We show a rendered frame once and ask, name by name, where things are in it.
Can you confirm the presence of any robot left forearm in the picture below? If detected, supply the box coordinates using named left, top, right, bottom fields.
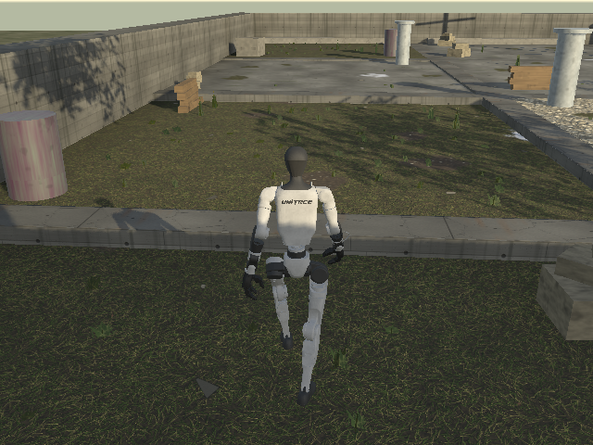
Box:
left=245, top=225, right=264, bottom=274

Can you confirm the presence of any robot left shin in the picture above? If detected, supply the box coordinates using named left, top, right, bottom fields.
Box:
left=272, top=286, right=290, bottom=338

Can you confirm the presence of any robot right upper arm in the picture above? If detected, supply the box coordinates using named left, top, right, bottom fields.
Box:
left=315, top=186, right=340, bottom=235

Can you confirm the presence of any robot right hand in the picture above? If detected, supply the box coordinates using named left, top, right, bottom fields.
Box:
left=322, top=246, right=344, bottom=264

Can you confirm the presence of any robot right foot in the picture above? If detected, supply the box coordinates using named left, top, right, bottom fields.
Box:
left=296, top=381, right=316, bottom=406

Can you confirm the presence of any robot right forearm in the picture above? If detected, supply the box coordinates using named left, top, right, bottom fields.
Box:
left=330, top=221, right=344, bottom=251

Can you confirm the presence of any robot left hand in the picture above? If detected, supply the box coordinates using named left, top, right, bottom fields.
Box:
left=242, top=272, right=264, bottom=300

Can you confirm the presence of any robot left upper arm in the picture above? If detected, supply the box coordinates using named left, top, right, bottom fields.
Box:
left=255, top=186, right=277, bottom=240

